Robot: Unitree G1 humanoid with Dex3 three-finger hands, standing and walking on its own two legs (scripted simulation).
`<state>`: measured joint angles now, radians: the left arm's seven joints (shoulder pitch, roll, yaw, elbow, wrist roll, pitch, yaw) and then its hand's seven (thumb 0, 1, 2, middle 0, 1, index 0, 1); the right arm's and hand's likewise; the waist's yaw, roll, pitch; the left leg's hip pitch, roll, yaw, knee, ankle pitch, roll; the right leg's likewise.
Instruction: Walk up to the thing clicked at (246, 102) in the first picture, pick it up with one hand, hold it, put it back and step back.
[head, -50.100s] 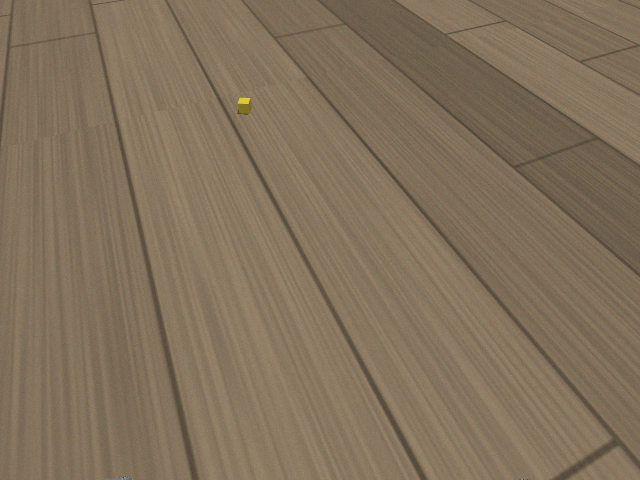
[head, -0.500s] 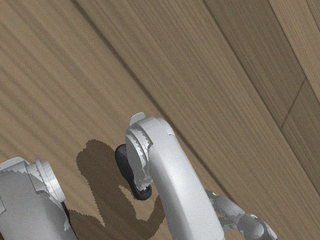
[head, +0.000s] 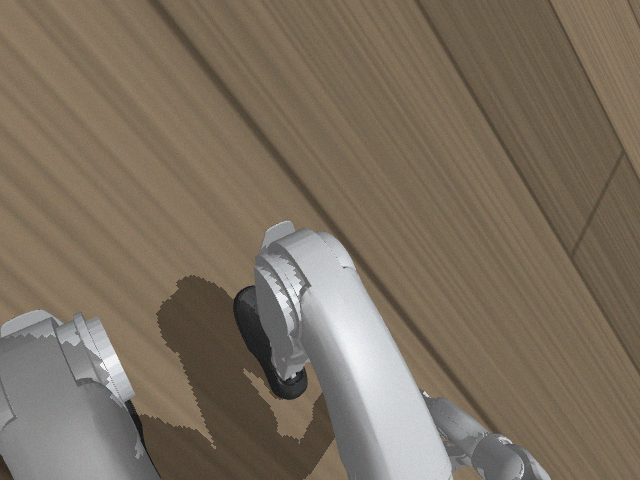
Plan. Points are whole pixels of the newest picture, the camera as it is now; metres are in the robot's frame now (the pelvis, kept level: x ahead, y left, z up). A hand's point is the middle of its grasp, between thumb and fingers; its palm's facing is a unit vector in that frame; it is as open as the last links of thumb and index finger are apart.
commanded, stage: close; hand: left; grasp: from above
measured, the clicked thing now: out of the picture +0.46 +0.25 -0.29
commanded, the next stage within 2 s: settle in 1.38 s
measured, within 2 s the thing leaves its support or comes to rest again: leaves its support in 1.80 s
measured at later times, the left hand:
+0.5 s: hand out of the picture +0.45 +0.25 -0.27, palm faces -0.49 -0.07 -0.87, open 11.2 cm
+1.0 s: hand out of the picture +0.45 +0.25 -0.27, palm faces -0.47 -0.04 -0.88, open 10.0 cm
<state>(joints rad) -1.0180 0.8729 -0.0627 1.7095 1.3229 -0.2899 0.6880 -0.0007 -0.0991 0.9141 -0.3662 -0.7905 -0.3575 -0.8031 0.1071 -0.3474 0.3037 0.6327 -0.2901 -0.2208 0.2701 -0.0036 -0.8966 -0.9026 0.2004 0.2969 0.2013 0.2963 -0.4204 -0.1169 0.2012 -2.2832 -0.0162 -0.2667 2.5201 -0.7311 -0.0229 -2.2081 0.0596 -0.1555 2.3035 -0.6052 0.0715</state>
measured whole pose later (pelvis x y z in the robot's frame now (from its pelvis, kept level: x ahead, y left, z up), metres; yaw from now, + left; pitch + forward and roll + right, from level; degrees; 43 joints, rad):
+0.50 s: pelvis +0.00 +0.00 +0.00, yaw +0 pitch +28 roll -15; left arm -1.04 0.90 -0.02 1.70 1.28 -0.23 0.63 -0.01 -0.08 0.83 -0.41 -0.67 -0.41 -0.70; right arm 0.14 -0.37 0.31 0.61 -0.27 -0.23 0.28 0.00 -0.90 -0.90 0.20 0.30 0.20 0.30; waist -0.43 -0.12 0.22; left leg -2.30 -0.02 -0.26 2.52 -0.73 -0.02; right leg -2.21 0.05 -0.16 2.30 -0.61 0.07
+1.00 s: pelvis +0.00 +0.00 +0.00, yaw +0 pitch +27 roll -15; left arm -1.05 0.90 -0.06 1.73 1.29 -0.19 0.69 0.00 0.06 0.71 -0.54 -0.57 -0.56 -0.59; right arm 0.11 -0.37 0.31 0.62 -0.28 -0.27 0.29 0.00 -0.90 -0.90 0.20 0.30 0.20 0.30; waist -0.45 -0.14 0.21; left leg -2.30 -0.02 -0.26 2.51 -0.71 0.00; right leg -2.21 0.06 -0.15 2.29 -0.59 0.07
